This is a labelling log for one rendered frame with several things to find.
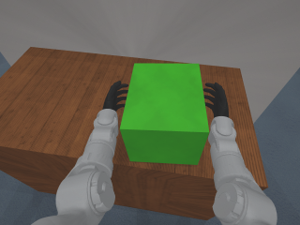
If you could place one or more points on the robot right hand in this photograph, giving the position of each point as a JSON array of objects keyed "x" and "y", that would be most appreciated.
[{"x": 220, "y": 107}]

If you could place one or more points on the pedestal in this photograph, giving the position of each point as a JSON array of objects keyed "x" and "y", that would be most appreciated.
[{"x": 49, "y": 100}]

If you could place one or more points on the robot left hand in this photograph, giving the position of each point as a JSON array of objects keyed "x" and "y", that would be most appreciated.
[{"x": 112, "y": 98}]

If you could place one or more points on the carton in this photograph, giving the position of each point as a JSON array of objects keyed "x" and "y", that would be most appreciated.
[{"x": 165, "y": 119}]

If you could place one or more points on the robot right upper arm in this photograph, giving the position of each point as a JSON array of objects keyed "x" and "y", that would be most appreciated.
[{"x": 237, "y": 204}]

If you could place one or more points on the robot left upper arm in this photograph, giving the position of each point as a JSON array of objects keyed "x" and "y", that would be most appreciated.
[{"x": 82, "y": 199}]

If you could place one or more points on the right robot forearm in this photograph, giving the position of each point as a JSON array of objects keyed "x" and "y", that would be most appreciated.
[{"x": 227, "y": 160}]

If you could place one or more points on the left robot forearm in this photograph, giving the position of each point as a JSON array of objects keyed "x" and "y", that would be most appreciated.
[{"x": 99, "y": 150}]

